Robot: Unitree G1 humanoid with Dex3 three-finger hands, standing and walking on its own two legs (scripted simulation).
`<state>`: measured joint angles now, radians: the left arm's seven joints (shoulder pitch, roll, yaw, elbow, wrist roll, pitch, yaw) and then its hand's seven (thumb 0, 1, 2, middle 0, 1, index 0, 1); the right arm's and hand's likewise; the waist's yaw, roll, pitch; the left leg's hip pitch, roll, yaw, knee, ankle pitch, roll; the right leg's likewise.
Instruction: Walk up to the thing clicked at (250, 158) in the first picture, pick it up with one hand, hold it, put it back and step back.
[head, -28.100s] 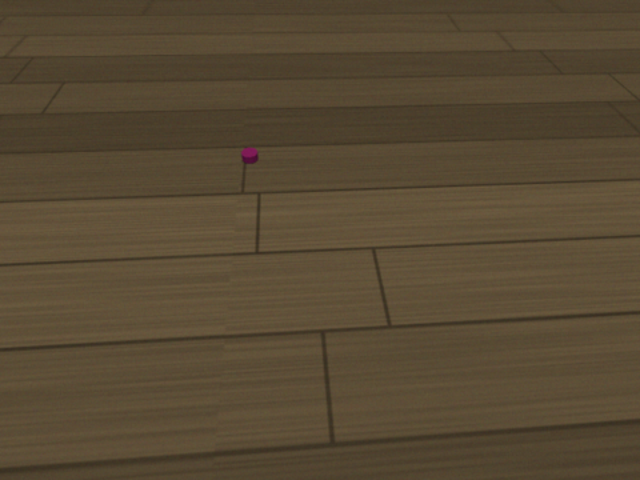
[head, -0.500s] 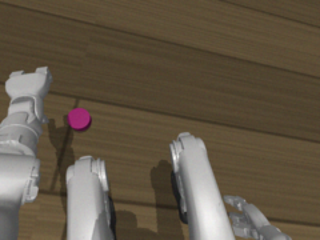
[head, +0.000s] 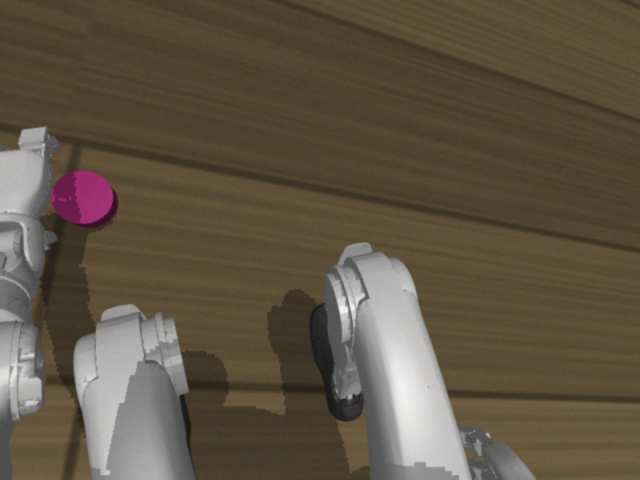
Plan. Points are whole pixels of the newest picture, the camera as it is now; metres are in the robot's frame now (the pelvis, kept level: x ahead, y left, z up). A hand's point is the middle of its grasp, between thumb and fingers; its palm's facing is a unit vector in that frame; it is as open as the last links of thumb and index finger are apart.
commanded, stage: home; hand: left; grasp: from above
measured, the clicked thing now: (86, 199) +0.49 +0.20 -0.32
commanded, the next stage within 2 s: none
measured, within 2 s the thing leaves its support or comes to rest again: neither
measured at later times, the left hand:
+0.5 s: hand out of the picture +0.32 +0.23 +0.01, palm faces -0.34 -0.60 -0.73, open 8.0 cm
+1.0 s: hand out of the picture +0.24 +0.18 +0.23, palm faces +0.06 -0.95 -0.30, open 7.4 cm
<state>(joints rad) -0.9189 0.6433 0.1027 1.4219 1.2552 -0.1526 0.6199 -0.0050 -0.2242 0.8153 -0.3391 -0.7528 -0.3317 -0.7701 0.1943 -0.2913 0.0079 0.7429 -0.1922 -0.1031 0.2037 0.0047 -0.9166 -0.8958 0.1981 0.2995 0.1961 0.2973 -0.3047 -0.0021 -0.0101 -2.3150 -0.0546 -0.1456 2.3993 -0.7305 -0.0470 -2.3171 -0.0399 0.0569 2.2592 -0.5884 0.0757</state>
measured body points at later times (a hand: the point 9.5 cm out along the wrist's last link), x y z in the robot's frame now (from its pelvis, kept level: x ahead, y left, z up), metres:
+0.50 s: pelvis +0.00 +0.00 +0.13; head +0.18 +0.03 +0.54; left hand +0.34 +0.26 +0.05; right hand +0.18 -0.27 +0.01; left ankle +0.06 +0.13 -0.30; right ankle +0.12 -0.16 -0.30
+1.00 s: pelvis +0.04 -0.01 +0.31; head +0.11 +0.00 +0.75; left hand +0.24 +0.23 +0.25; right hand +0.22 -0.24 +0.22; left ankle +0.06 +0.13 -0.30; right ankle +0.12 -0.16 -0.30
